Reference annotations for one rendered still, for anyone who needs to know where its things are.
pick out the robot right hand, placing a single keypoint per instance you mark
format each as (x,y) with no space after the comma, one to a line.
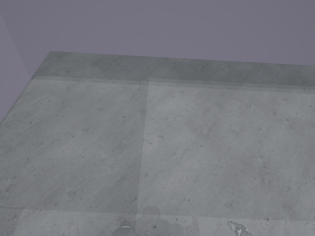
(239,229)

